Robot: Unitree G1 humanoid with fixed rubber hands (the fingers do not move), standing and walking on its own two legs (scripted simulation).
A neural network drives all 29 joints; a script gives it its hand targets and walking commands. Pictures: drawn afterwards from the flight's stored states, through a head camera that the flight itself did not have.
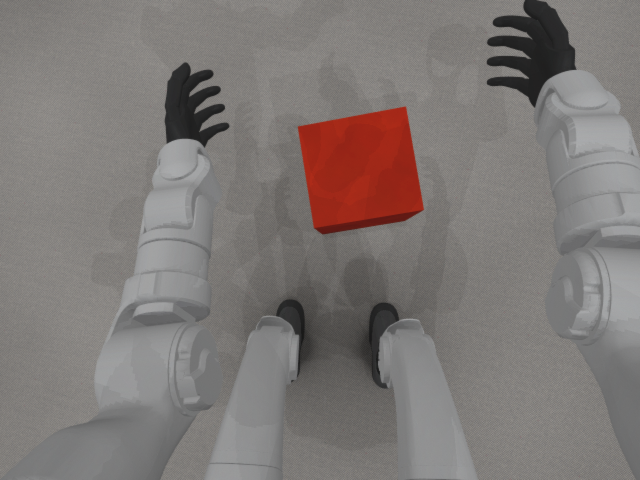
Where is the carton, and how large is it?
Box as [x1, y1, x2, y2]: [298, 107, 423, 233]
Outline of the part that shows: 405,107 298,126 314,228 321,233 328,233 405,220 423,209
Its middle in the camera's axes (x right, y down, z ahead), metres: +0.09 -0.13 +0.86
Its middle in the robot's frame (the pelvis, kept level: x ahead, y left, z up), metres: +0.51 -0.02 -0.53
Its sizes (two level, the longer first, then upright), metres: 0.210 0.200 0.250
